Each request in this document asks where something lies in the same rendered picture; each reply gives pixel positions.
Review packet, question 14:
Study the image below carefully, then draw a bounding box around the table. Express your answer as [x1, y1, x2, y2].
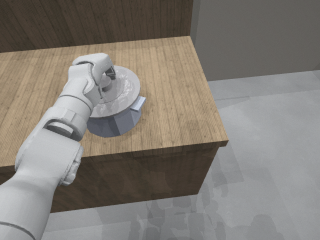
[0, 0, 229, 213]

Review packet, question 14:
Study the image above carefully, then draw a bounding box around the lid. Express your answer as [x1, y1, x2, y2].
[89, 65, 141, 119]

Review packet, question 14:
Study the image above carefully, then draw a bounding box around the robot left upper arm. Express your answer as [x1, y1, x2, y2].
[0, 128, 84, 240]

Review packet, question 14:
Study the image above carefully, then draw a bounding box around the knob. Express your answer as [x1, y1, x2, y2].
[100, 75, 113, 92]

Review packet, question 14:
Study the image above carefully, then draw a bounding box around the robot left forearm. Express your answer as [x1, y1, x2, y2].
[15, 59, 102, 172]

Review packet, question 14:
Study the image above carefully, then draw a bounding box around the robot left hand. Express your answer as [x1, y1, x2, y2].
[72, 53, 116, 99]

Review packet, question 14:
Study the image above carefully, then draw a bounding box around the pot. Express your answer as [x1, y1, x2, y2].
[86, 96, 146, 138]

